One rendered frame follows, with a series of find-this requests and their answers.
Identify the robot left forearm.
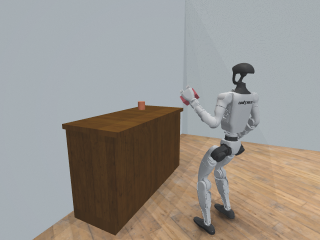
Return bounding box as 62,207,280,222
189,98,217,126

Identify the robot left upper arm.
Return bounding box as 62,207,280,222
208,92,233,129

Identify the table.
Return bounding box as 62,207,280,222
62,105,184,235

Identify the robot right forearm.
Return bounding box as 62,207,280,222
236,123,257,139

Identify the right robot foot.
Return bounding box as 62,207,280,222
214,203,235,219

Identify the robot right upper arm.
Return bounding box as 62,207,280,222
248,92,260,126

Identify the sponge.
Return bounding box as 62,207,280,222
180,88,200,106

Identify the robot right shin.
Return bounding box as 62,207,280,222
214,169,231,211

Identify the robot left hand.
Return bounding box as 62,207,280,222
179,85,195,102

